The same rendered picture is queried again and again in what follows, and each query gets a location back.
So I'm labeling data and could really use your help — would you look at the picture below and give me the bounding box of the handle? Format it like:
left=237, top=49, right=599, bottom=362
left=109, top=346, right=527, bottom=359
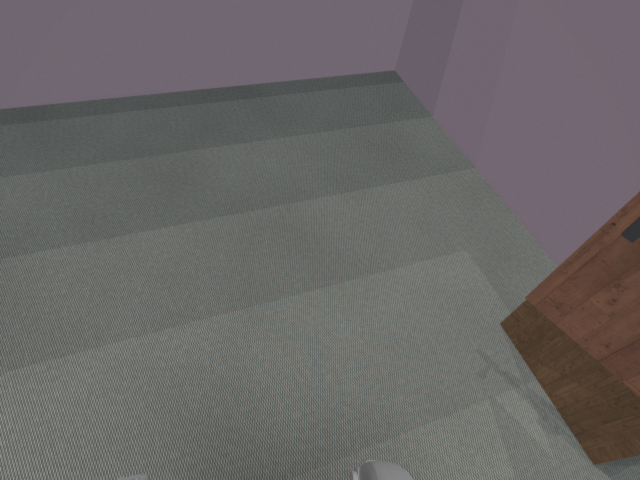
left=620, top=217, right=640, bottom=243

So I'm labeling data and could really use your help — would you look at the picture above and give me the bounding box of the cupboard door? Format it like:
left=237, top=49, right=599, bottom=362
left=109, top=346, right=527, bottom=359
left=525, top=192, right=640, bottom=397

